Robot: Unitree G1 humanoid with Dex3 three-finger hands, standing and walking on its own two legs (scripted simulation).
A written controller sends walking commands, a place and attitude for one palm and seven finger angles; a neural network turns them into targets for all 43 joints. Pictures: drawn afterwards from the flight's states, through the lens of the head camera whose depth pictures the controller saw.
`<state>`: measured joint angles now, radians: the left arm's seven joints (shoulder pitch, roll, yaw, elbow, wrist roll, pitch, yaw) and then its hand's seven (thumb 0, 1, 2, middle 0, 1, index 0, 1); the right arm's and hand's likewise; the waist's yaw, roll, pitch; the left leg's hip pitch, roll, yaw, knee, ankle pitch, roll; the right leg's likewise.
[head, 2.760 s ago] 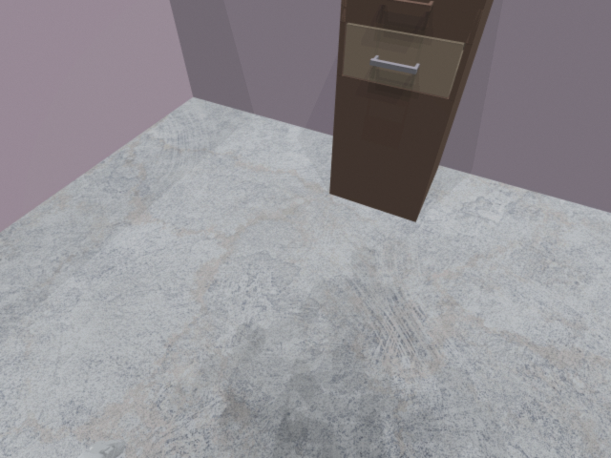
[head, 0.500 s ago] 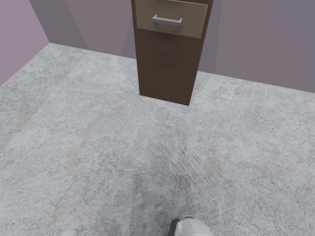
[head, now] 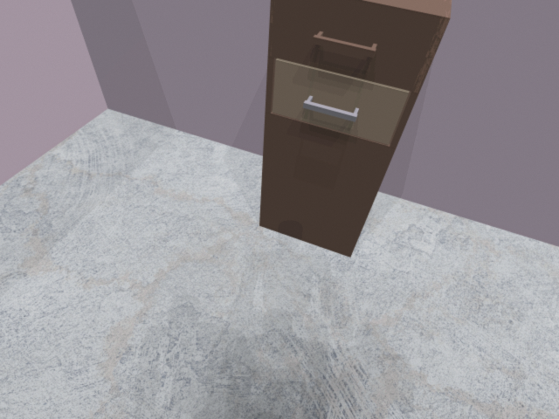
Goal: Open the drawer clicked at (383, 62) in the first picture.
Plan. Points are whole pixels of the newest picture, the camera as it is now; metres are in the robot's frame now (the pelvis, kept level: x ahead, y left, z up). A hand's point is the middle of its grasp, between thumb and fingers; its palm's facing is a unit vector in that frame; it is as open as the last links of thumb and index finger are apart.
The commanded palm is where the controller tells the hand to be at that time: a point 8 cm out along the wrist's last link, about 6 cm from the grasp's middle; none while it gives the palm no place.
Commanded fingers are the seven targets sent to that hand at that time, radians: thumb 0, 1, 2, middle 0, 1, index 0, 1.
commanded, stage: turn to face it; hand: left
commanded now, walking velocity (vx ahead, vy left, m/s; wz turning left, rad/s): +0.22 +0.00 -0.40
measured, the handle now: (331, 107) +0.95 -0.07 -0.06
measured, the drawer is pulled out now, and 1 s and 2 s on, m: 0.00 0.00 0.00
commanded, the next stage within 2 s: take the last steps up to it in 0.52 s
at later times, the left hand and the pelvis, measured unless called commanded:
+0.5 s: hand (213, 357) +0.25 +0.13 -0.16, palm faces -0.12 -0.96 -0.25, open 7.3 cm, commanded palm none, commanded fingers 0.00 0.90 0.90 -0.20 -0.30 -0.20 -0.30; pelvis +0.14 -0.04 +0.00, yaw -9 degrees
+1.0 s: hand (210, 326) +0.30 +0.15 -0.16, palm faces -0.23 -0.96 -0.14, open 7.4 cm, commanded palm none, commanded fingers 0.00 0.90 0.90 -0.20 -0.30 -0.20 -0.30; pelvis +0.22 -0.02 +0.02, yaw -16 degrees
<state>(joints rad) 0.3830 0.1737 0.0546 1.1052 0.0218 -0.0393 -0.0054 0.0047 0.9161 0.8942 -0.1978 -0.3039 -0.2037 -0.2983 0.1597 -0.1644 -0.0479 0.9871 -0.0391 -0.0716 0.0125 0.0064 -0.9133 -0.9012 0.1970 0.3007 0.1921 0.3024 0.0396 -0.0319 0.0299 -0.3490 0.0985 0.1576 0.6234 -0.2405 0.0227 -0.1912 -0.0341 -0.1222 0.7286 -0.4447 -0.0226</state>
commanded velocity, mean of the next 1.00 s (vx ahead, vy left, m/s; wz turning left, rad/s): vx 0.13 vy -0.02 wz -0.22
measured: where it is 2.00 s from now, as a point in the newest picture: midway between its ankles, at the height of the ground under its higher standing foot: (310, 376)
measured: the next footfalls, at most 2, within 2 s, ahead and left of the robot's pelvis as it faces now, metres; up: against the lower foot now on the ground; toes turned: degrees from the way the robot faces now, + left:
right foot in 0.36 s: +0.23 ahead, -0.15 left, +0.00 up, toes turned -16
left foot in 0.74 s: +0.24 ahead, +0.08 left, +0.00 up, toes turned -6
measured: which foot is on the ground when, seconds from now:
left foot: down 0.00-0.36, up 0.38-0.72, down 0.74-1.00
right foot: up 0.00-0.34, down 0.36-0.74, up 0.76-1.00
